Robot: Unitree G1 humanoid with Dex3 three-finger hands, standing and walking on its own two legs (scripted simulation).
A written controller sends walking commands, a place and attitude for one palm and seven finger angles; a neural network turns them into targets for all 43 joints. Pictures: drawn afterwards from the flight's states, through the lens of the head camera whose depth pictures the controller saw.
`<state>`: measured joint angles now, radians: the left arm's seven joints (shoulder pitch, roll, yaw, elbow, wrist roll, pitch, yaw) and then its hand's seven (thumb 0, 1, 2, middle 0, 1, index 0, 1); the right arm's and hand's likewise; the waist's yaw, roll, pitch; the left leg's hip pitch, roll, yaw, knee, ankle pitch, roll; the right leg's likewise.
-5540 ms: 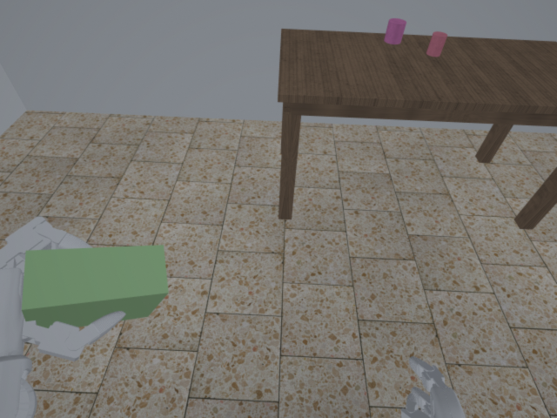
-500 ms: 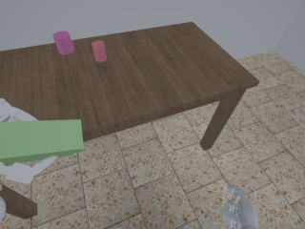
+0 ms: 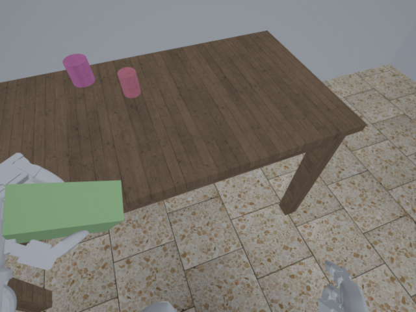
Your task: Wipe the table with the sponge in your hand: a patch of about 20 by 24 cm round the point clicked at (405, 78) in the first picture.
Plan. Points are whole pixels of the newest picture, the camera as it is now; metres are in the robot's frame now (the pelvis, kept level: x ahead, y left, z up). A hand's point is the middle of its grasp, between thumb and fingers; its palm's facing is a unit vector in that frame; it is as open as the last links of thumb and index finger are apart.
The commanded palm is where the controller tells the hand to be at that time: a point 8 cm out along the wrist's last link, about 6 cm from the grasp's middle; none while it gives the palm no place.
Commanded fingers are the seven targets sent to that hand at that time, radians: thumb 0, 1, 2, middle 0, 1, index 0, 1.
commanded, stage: come to a stop and stand still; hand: left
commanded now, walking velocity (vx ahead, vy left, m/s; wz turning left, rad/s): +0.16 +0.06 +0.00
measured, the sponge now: (82, 210) +0.23 +0.19 +0.15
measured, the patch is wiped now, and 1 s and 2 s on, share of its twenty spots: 0.00 0.00 0.00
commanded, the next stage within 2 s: look again from close up in 1.84 s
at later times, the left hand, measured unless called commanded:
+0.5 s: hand (66, 192) +0.25 +0.22 +0.16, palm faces +0.37 -0.81 -0.45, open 9.8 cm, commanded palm +0.19 +0.26 +0.18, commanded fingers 0.00 0.10 1.30 -1.20 -1.60 -1.20 -1.60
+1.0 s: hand (12, 240) +0.19 +0.27 +0.14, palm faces +0.33 -0.85 -0.42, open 9.8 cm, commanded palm +0.13 +0.31 +0.18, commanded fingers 0.00 0.10 1.30 -1.20 -1.60 -1.20 -1.60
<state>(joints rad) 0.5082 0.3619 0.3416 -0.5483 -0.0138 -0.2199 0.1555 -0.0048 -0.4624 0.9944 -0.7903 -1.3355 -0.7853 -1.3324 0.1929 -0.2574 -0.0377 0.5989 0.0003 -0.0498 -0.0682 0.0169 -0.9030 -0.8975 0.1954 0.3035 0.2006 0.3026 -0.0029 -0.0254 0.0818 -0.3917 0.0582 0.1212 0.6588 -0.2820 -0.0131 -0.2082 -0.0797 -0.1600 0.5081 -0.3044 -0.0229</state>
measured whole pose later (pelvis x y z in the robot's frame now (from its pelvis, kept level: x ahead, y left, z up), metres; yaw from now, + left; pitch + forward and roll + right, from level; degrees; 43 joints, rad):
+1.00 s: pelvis -0.03 +0.03 -0.01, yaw -1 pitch -4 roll +0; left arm 0.39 0.37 0.33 -0.39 0.01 -0.23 0.07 0.00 -0.46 1.00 -0.79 -1.34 -0.78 -1.33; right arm 0.29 -0.16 0.04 0.59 0.02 -0.17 0.00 0.02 -0.90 -0.90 0.20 0.30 0.20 0.30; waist 0.04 -0.04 0.10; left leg -0.23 -0.01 0.10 0.56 -0.26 0.06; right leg -0.32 -0.03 -0.04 0.56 -0.23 0.00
